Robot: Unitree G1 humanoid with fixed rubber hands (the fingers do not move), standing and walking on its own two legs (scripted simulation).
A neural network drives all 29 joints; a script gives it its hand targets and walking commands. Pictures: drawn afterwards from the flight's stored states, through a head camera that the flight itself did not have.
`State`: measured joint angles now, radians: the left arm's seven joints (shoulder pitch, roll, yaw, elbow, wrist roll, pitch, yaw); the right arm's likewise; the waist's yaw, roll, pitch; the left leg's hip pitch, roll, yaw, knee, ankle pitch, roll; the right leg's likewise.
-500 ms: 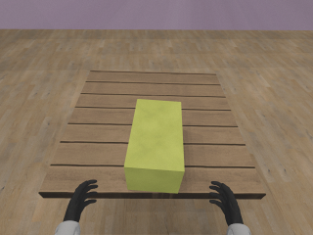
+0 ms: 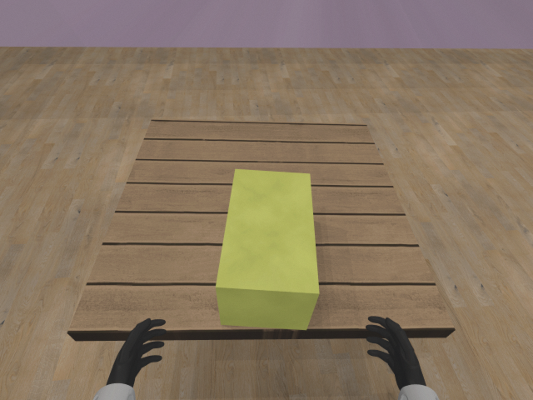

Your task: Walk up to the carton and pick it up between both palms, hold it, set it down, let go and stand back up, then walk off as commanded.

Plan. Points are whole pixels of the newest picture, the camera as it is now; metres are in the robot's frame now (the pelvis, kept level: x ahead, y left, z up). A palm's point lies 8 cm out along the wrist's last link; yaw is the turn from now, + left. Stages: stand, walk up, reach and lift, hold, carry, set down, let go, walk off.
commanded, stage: set down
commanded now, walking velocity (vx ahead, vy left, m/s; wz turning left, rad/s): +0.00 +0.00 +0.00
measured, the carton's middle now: (268, 244) +0.45 +0.00 -0.11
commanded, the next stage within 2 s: let go in 1.06 s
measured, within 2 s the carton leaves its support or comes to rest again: neither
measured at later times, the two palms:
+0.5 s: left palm (131, 377) +0.17 +0.22 -0.07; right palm (417, 381) +0.17 -0.22 -0.07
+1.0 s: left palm (125, 385) +0.16 +0.22 -0.07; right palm (416, 393) +0.15 -0.22 -0.08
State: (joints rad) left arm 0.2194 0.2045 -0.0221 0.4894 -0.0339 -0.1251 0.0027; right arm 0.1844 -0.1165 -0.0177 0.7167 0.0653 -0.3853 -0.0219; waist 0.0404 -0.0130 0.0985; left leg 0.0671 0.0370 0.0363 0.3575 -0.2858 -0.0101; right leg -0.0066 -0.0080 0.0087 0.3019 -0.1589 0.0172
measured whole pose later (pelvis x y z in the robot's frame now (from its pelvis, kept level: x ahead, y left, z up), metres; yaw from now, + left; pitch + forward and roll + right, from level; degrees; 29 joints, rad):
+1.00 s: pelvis -0.01 -0.01 +0.00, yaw +1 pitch -6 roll -1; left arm 0.15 0.19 0.03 0.53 0.01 0.10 0.00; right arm 0.19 -0.15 -0.04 0.71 -0.02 -0.22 0.00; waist 0.03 0.02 0.09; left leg 0.02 0.04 0.02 0.36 -0.27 -0.02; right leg -0.06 0.00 0.00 0.33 -0.15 0.01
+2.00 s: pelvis -0.02 -0.01 -0.01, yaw +2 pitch -3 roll +1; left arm 0.13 0.36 0.02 0.83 0.02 -0.01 0.00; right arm 0.20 -0.37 -0.02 0.83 -0.03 0.00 0.01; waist 0.00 0.01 0.03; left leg -0.11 0.00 0.01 0.45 -0.29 -0.01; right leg -0.21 -0.05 -0.01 0.49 -0.22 0.02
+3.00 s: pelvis -0.17 +0.04 -0.02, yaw +0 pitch -2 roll -2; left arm 0.14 0.46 0.12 0.74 0.01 0.07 0.02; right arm 0.17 -0.42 -0.06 0.69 -0.03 0.02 -0.02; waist -0.01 -0.04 0.22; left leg -0.39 -0.02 -0.03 0.62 -0.18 0.05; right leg -0.30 0.11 0.18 0.98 -0.54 0.00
